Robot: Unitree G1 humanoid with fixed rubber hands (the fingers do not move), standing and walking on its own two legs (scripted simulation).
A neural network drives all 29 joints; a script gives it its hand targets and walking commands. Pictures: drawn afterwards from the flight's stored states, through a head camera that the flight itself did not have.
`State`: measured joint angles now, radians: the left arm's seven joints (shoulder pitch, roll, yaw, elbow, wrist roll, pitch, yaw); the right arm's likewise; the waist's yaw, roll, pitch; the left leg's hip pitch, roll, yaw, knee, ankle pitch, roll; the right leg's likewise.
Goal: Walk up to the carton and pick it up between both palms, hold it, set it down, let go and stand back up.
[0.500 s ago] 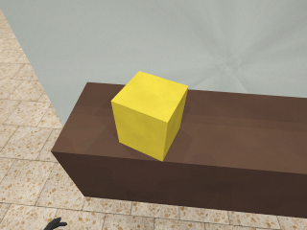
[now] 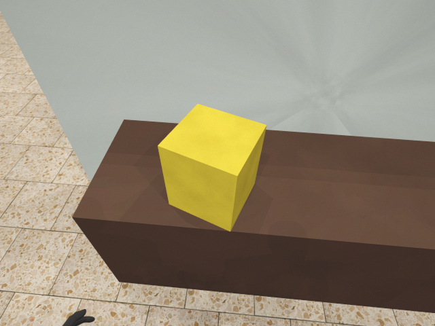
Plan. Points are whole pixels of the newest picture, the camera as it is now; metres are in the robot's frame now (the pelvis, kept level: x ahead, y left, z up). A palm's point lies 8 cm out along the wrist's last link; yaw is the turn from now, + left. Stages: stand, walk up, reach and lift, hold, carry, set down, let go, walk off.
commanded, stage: stand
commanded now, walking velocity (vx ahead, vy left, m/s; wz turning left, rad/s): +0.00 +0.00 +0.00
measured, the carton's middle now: (214, 167) +0.56 +0.01 -0.09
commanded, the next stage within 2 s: walk up in 0.50 s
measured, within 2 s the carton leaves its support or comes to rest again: neither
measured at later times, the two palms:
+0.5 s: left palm out of the picture +0.12 +0.28 -0.09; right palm out of the picture +0.09 -0.28 -0.12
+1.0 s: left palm out of the picture +0.12 +0.38 -0.10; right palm out of the picture +0.08 -0.26 -0.10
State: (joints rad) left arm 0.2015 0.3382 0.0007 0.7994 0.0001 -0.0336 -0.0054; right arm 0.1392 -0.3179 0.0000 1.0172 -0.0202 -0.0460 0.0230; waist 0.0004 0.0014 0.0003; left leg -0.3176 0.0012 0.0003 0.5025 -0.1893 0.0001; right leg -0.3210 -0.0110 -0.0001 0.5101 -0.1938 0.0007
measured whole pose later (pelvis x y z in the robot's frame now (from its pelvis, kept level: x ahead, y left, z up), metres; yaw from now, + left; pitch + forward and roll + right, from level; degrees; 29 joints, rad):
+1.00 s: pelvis +0.03 +0.05 -0.01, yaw +1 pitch -3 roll -2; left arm 0.27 0.45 0.03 0.81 0.00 -0.04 0.02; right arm 0.26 -0.41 -0.02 0.94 -0.03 -0.02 0.10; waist -0.02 0.00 -0.02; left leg -0.31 -0.01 0.01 0.68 -0.32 0.05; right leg -0.38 -0.01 0.00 0.91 -0.44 0.00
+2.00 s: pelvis +0.12 +0.07 -0.02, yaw -3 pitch -4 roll -1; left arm 0.27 0.44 0.03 0.81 0.00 -0.02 0.03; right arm 0.23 -0.40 -0.02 0.90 -0.03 0.00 0.02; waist -0.02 0.01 0.02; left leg -0.27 -0.03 0.05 0.76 -0.42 0.06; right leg -0.36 -0.03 0.00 0.76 -0.36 -0.01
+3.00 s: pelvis +0.11 +0.05 -0.01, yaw -4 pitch -1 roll +1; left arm 0.27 0.42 0.03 0.81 0.00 -0.03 0.02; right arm 0.15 -0.40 -0.02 0.94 -0.03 0.00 0.02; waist -0.02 0.01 0.02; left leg -0.25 -0.03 0.05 0.57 -0.30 0.04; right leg -0.34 -0.03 0.00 0.59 -0.24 0.00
